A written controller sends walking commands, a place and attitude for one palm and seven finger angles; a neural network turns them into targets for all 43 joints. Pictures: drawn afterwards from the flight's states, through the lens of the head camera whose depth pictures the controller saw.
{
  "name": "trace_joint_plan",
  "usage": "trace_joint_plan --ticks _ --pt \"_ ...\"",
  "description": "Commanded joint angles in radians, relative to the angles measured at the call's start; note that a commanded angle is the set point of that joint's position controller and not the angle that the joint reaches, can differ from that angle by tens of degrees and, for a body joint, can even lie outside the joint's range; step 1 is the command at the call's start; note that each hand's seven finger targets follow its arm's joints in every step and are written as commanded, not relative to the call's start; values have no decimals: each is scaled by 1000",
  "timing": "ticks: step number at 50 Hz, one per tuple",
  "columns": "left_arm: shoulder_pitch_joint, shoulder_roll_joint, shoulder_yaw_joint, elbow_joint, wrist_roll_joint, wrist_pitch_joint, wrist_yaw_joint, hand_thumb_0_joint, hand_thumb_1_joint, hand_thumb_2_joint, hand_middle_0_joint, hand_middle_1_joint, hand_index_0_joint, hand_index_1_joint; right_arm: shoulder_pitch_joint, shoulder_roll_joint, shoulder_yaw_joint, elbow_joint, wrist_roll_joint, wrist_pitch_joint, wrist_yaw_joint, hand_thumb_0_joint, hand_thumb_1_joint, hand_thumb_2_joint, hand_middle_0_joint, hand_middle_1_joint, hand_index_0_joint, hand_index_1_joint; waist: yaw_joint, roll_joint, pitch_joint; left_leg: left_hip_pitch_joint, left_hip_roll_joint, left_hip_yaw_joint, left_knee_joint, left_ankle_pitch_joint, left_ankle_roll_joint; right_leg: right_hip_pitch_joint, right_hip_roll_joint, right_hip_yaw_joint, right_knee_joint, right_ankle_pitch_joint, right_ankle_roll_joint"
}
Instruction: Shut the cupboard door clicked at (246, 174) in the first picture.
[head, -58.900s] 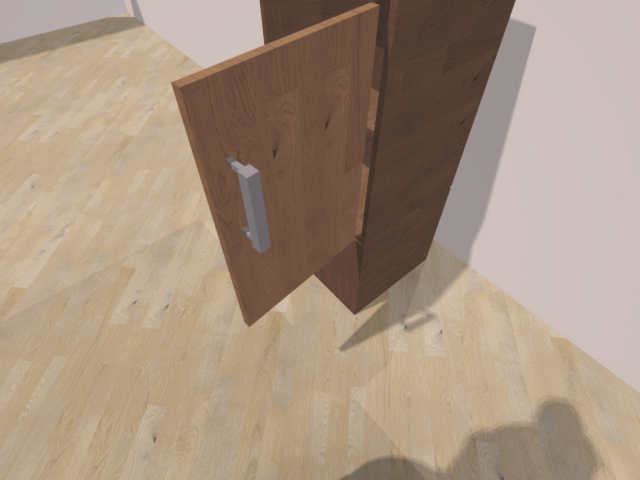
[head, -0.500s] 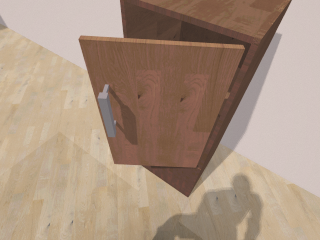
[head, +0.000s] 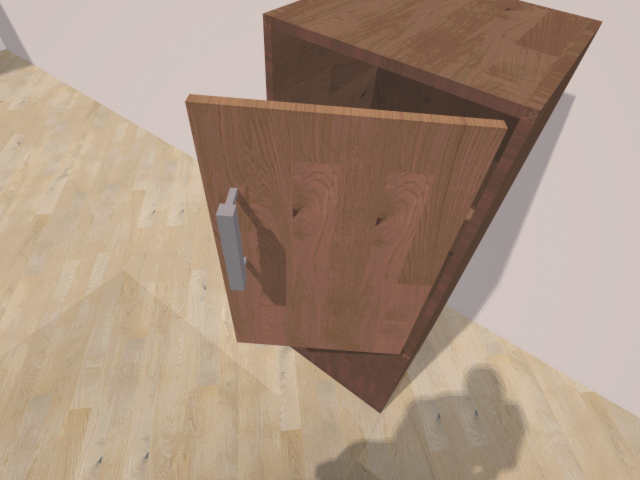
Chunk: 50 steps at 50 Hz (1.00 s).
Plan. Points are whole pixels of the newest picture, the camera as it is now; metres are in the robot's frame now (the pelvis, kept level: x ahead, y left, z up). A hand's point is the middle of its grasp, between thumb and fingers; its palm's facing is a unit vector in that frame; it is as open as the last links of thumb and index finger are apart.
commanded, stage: come to a stop and stand still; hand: left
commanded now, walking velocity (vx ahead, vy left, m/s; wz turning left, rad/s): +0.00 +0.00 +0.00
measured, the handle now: (235, 241) +0.43 +0.17 +0.03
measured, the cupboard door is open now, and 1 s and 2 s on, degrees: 33 33 33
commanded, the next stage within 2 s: look again from close up in 0.38 s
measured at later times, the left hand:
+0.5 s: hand out of the picture -0.03 +0.18 -0.19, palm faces +0.01 -0.99 -0.13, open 7.4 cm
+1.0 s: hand out of the picture +0.01 +0.19 -0.18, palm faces +0.01 -0.98 -0.19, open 7.4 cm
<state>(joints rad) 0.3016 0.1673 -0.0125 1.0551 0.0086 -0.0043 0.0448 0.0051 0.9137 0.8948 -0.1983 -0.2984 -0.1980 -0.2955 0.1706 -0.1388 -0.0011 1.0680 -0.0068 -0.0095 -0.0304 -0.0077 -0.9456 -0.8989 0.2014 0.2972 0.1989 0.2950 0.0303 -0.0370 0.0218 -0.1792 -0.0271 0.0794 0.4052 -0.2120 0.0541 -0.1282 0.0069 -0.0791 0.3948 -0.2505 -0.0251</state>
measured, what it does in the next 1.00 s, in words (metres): stands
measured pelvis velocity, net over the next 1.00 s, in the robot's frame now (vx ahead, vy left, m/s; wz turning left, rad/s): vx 0.01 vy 0.03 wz -0.01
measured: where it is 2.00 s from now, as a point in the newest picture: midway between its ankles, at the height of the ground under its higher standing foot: outside the picture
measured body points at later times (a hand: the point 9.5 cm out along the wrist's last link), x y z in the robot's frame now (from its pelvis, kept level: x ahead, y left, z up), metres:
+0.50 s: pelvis +0.00 +0.03 +0.00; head +0.02 +0.05 +0.45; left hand -0.02 +0.23 -0.17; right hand -0.03 -0.18 -0.16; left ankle +0.01 +0.08 -0.74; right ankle -0.02 -0.10 -0.74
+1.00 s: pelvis +0.01 +0.03 +0.00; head +0.02 +0.03 +0.44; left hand +0.01 +0.25 -0.16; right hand +0.02 -0.19 -0.17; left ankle +0.01 +0.08 -0.74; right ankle -0.02 -0.10 -0.74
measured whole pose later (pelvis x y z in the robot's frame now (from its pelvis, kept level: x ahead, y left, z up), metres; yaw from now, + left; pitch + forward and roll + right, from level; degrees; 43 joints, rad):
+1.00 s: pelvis +0.01 +0.03 +0.00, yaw -1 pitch -1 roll +0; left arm 0.30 0.13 -0.02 1.10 0.01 0.00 0.05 0.00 0.91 0.89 -0.20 -0.30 -0.20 -0.30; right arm 0.28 -0.17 0.02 1.11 -0.01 -0.03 -0.03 0.01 -0.92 -0.90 0.20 0.30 0.20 0.29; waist 0.00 0.01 0.03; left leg -0.17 -0.08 0.11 0.42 -0.25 0.10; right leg -0.15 -0.05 -0.05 0.48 -0.31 0.02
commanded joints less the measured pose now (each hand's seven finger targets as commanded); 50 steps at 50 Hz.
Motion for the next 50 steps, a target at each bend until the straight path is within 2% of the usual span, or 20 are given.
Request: trace_joint_plan --ticks 1,3,5,9,21,22,23,24,25,27,29,30,31,34,35,40,43,45,50 --pt "72 66 10 -20 4 -16 -2 0 900 900 -200 -300 -200 -300 75 -106 -1 -10 -1 -16 -1 0 -900 -900 200 300 200 300 -15 25 34 -3 142 -155 -113 125 -5 -34 -128 125 -86 102 -4" --pt "72 71 9 -15 2 -17 -3 0 900 900 -200 -300 -200 -300 79 -110 2 -3 -1 -17 1 0 -900 -900 200 300 200 300 -14 32 34 -5 141 -159 -125 108 -5 -29 -129 121 -90 87 -4" --pt "73 70 8 -10 3 -16 -4 0 900 900 -200 -300 -200 -300 85 -108 3 6 -1 -18 1 0 -900 -900 200 300 200 300 -14 12 56 -10 138 -161 -136 88 -3 -37 -126 119 -93 72 -4" --pt "80 71 7 3 0 -18 -5 0 900 900 -200 -300 -200 -300 102 -116 7 20 -1 -22 1 0 -900 -900 200 300 200 300 -15 30 35 0 136 -164 -144 93 -4 -23 -129 118 -91 78 -5" --pt "118 40 2 32 -3 -13 1 0 900 900 -200 -300 -200 -300 183 -84 11 64 2 -27 -7 0 -900 -900 200 300 200 300 -17 35 64 -20 131 -173 -155 73 2 -18 -121 103 -78 67 -6" --pt "116 70 -11 50 25 -39 31 0 900 900 -200 -300 -200 -300 103 -138 16 -12 5 -33 9 0 -900 -900 200 300 200 300 -12 137 126 -84 137 -137 14 224 -36 -112 -149 102 -42 148 -10" --pt "104 103 5 12 8 -32 23 0 900 900 -200 -300 -200 -300 159 -98 10 -33 -5 -19 11 0 -900 -900 200 300 200 300 -46 167 59 -71 103 -154 -11 -14 -38 -98 -149 109 -23 -42 -35" --pt "94 98 6 5 8 -28 15 0 900 900 -200 -300 -200 -300 191 -108 6 -40 -8 -18 12 0 -900 -900 200 300 200 300 -49 167 19 -108 115 -185 -36 -107 -26 -90 -119 87 28 -101 -38" --pt "98 79 1 -3 8 -26 9 0 900 900 -200 -300 -200 -300 191 -100 6 -46 -11 -24 11 0 -900 -900 200 300 200 300 -38 214 -15 -113 124 -216 -65 -80 -11 -64 -92 64 63 -64 -37" --pt "114 47 -2 5 9 -24 5 0 900 900 -200 -300 -200 -300 191 -108 2 -61 -5 -27 5 0 -900 -900 200 300 200 300 -31 132 -10 -122 143 -254 -97 -67 8 -60 -75 51 83 -45 -28" --pt "111 28 -7 9 7 -25 4 0 900 900 -200 -300 -200 -300 202 -110 2 -59 -4 -32 2 0 -900 -900 200 300 200 300 -30 54 15 -107 145 -244 -86 8 18 -74 -83 62 67 -17 -24" --pt "103 29 -4 10 7 -26 4 0 900 900 -200 -300 -200 -300 207 -101 4 -57 -5 -35 0 0 -900 -900 200 300 200 300 -29 41 23 -96 139 -235 -72 98 18 -70 -85 61 68 13 -25" --pt "105 27 -5 12 4 -24 5 0 900 900 -200 -300 -200 -300 211 -106 4 -48 -4 -36 -1 0 -900 -900 200 300 200 300 -29 31 33 -86 137 -223 -68 110 16 -76 -91 68 62 7 -23" --pt "96 35 -2 11 3 -19 6 0 900 900 -200 -300 -200 -300 213 -112 4 -33 -3 -33 0 0 -900 -900 200 300 200 300 -35 -10 72 -83 132 -215 -87 53 15 -96 -98 81 47 -7 -19" --pt "95 35 1 13 4 -19 5 0 900 900 -200 -300 -200 -300 207 -109 5 -31 -5 -35 0 0 -900 -900 200 300 200 300 -31 21 72 -78 129 -213 -92 74 15 -91 -99 79 50 10 -20" --pt "94 49 7 15 3 -15 4 0 900 900 -200 -300 -200 -300 195 -114 7 -15 -5 -38 -2 0 -900 -900 200 300 200 300 -25 41 54 -38 129 -195 -96 136 12 -74 -103 84 47 37 -16" --pt "91 56 8 18 2 -14 5 0 900 900 -200 -300 -200 -300 183 -121 6 -4 -5 -37 -3 0 -900 -900 200 300 200 300 -26 20 43 -8 128 -177 -83 175 10 -72 -110 91 37 52 -13" --pt "84 58 9 17 2 -14 4 0 900 900 -200 -300 -200 -300 177 -115 8 3 -4 -38 -4 0 -900 -900 200 300 200 300 -25 28 47 -4 126 -167 -78 189 14 -66 -110 95 28 69 -11" --pt "76 64 6 22 2 -15 3 0 900 900 -200 -300 -200 -300 161 -114 9 18 -3 -35 -2 0 -900 -900 200 300 200 300 -26 15 57 3 124 -153 -81 171 15 -61 -115 105 4 85 -9"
